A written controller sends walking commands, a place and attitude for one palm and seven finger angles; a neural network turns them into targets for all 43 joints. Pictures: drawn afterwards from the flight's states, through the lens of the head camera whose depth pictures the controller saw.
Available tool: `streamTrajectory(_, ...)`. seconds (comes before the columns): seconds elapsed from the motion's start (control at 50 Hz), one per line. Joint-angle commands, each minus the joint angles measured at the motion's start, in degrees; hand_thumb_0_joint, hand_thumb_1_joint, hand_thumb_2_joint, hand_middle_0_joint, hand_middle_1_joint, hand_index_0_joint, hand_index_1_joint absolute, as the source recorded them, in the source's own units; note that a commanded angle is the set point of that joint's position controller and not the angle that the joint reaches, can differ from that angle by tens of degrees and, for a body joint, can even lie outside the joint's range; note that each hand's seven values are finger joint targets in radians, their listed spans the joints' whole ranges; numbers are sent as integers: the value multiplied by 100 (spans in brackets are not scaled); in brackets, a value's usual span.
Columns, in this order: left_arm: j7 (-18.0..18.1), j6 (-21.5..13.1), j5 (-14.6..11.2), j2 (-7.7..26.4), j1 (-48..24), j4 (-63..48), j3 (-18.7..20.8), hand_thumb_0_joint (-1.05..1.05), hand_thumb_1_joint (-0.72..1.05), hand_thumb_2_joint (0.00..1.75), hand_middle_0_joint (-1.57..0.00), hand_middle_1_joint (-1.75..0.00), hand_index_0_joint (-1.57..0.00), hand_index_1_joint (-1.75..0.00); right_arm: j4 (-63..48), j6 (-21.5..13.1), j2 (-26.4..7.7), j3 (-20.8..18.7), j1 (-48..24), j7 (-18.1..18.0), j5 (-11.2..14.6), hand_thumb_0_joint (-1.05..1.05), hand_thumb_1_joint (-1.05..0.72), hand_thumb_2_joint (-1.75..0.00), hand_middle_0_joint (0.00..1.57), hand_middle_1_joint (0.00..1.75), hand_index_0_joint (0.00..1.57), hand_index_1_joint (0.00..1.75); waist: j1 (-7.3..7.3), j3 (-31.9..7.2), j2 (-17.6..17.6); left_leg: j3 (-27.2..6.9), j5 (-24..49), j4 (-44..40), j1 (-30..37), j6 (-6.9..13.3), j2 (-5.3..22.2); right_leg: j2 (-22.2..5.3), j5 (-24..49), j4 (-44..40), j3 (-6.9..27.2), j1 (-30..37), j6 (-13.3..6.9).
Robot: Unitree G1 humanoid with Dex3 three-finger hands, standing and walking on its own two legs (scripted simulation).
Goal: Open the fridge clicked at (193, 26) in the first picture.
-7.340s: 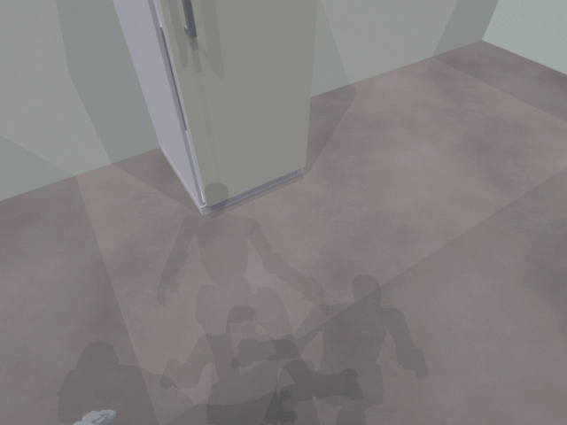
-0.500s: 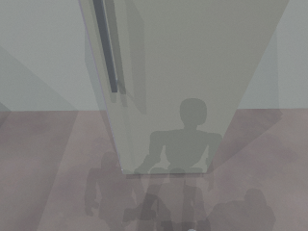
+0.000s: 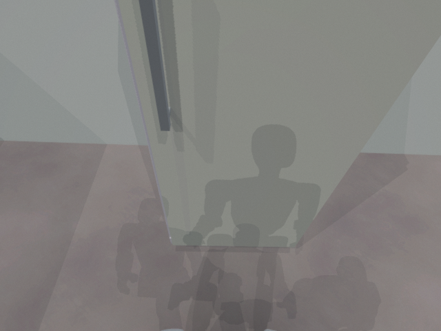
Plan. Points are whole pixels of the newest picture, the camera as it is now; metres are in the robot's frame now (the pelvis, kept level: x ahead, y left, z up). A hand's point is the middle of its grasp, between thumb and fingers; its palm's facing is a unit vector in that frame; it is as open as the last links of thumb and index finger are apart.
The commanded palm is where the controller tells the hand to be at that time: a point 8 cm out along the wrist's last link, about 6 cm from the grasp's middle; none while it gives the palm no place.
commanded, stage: come to a stop and stand still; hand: left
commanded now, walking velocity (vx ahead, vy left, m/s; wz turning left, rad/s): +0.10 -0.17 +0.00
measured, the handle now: (154, 29) +0.50 +0.15 +0.27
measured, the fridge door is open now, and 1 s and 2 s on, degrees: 0 0 0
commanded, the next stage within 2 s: look again from close up in 1.48 s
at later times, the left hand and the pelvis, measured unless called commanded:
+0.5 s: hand out of the picture -0.01 +0.15 -0.16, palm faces -0.01 -0.98 -0.20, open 7.4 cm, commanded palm none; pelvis -0.04 -0.03 +0.01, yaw -1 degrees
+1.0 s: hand out of the picture -0.05 +0.09 -0.16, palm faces +0.03 -0.99 -0.12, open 7.4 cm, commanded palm none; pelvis -0.03 -0.05 +0.01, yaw -1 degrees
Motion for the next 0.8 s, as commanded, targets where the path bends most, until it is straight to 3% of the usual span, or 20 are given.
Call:
streamTrajectory(0.0, 20, 31, 24, 417, 205, -309, 98, 0, 90, 90, -20, -30, -20, -30, -288, -159, -886, -85, 171, -115, -58, 0, -90, -90, 20, 30, 20, 30, -22, -230, 1285, -2295, -328, -2704, -387, 678, 1796, 230, -1283, 1733, 907, -194, 13)
streamTrajectory(0.04, -71, -22, 40, 417, 595, -21, 81, 0, 90, 90, -20, -30, -20, -30, -264, -205, -744, -17, -101, -146, -33, 0, -90, -90, 20, 30, 20, 30, 140, -370, 792, -1779, -231, -2500, 150, 655, 1518, 234, -825, 1932, 930, -439, 70)
streamTrajectory(0.08, -90, -52, 28, 393, 645, 114, 55, 0, 90, 90, -20, -30, -20, -30, -152, -238, -727, -15, 109, -164, -14, 0, -90, -90, 20, 30, 20, 30, 17, -498, 704, -1493, 297, -2442, 669, 610, 1427, 218, -653, 1862, 905, -528, 157)
streamTrajectory(0.16, -111, -44, 26, 364, 516, 112, 14, 0, 90, 90, -20, -30, -20, -30, 59, -228, -809, -66, 543, -194, -8, 0, -90, -90, 20, 30, 20, 30, -209, -541, 719, -1458, 1303, -2281, 1343, 744, 1612, 161, -882, 1393, 781, -581, 224)
streamTrajectory(0.24, -114, -7, 24, 325, 441, 121, -23, 0, 90, 90, -20, -30, -20, -30, 183, -176, -921, -123, 692, -182, -20, 0, -90, -90, 20, 30, 20, 30, -309, -473, 878, -1544, 1136, -2268, 1308, 812, 1684, 140, -1170, 982, 683, -363, 192)
streamTrajectory(0.28, -112, -6, 5, 213, 488, 170, -56, 0, 90, 90, -20, -30, -20, -30, 235, -151, -967, -136, 663, -155, -33, 0, -90, -90, 20, 30, 20, 30, -303, -520, 992, -1539, 582, -2349, 1092, 768, 1588, 181, -1200, 688, 592, -54, 148)
streamTrajectory(0.34, -84, -64, -15, 136, 719, 307, -114, 0, 90, 90, -20, -30, -20, -30, 293, -146, -913, -136, 581, -102, -23, 0, -90, -90, 20, 30, 20, 30, -198, -497, 1079, -1481, 143, -2353, 809, 658, 1383, 258, -959, -175, 434, 393, 64)
streamTrajectory(0.38, -56, -104, -27, 119, 1096, 476, -117, 0, 90, 90, -20, -30, -20, -30, 341, -129, -861, -142, 507, -82, 5, 0, -90, -90, 20, 30, 20, 30, -37, -625, 1004, -1232, -140, -2233, 602, 431, 1170, 316, -176, -1092, 236, 1001, 37)
streamTrajectory(0.4, -34, -135, -20, 189, 1227, 543, -113, 0, 90, 90, -20, -30, -20, -30, 369, -120, -752, -124, 552, -67, 30, 0, -90, -90, 20, 30, 20, 30, 1, -543, 806, -1046, -350, -2130, 305, 241, 978, 245, 92, -1603, 294, 1367, 3)
streamTrajectory(0.42, 3, -178, -9, 334, 1245, 569, -110, 0, 90, 90, -20, -30, -20, -30, 393, -112, -530, -87, 582, -43, 58, 0, -90, -90, 20, 30, 20, 30, -3, -329, 450, -809, -527, -1848, -89, 22, 718, -105, -19, -1893, 732, 1493, -128)
streamTrajectory(0.44, 28, -224, -11, 480, 1086, 541, -130, 0, 90, 90, -20, -30, -20, -30, 401, -100, -299, -16, 583, -12, 80, 0, -90, -90, 20, 30, 20, 30, -55, -118, 54, -545, -424, -1513, -111, -128, 452, -551, -451, -2166, 1192, 1117, -304)
streamTrajectory(0.46, 25, -256, -29, 607, 907, 493, -139, 0, 90, 90, -20, -30, -20, -30, 388, -87, -157, 52, 613, 17, 62, 0, -90, -90, 20, 30, 20, 30, -143, -95, -309, -362, -279, -1280, 225, -185, 269, -788, -1108, -2423, 1401, 467, -407)
streamTrajectory(0.48, 29, -287, -38, 655, 770, 464, -110, 0, 90, 90, -20, -30, -20, -30, 412, -27, -131, 75, 604, 16, 11, 0, -90, -90, 20, 30, 20, 30, -116, 172, -1257, -280, -136, -972, 348, -187, 227, -755, -1674, -2752, 1549, -76, -454)
streamTrajectory(0.5, 44, -279, -42, 545, 637, 421, -128, 0, 90, 90, -20, -30, -20, -30, 454, -1, -196, 61, 673, 12, -9, 0, -90, -90, 20, 30, 20, 30, -134, 424, -1362, -282, -31, -712, 451, -171, 257, -773, -1878, -2881, 1570, -459, -498)
streamTrajectory(0.54, 46, -287, -54, 378, 581, 418, -177, 0, 90, 90, -20, -30, -20, -30, 610, -36, -121, 97, 982, 6, -9, 0, -90, -90, 20, 30, 20, 30, -266, 368, -790, -300, 393, -844, 632, -152, 312, -539, -1220, -2540, 1322, -365, -475)
streamTrajectory(0.58, 37, -325, -94, 287, 730, 449, -190, 0, 90, 90, -20, -30, -20, -30, 743, -105, -138, 137, 1176, -26, 6, 0, -90, -90, 20, 30, 20, 30, -226, 159, -366, -426, 684, -1160, 688, -145, 385, -281, -620, -2119, 1071, 47, -357)
streamTrajectory(0.68, 41, -281, -86, 222, 945, 514, -168, 0, 90, 90, -20, -30, -20, -30, 789, -70, -68, 142, 1139, -47, 12, 0, -90, -90, 20, 30, 20, 30, -142, 432, -105, -385, 411, -1065, 520, -189, 390, -264, -1174, -2254, 1132, -150, -348)
streamTrajectory(0.78, 37, -294, -93, 109, 1124, 572, -171, 0, 90, 90, -20, -30, -20, -30, 825, -125, -29, 153, 1226, -88, 24, 0, -90, -90, 20, 30, 20, 30, -96, 239, 163, -472, 615, -1188, 486, -157, 438, -157, -643, -2016, 996, 192, -308)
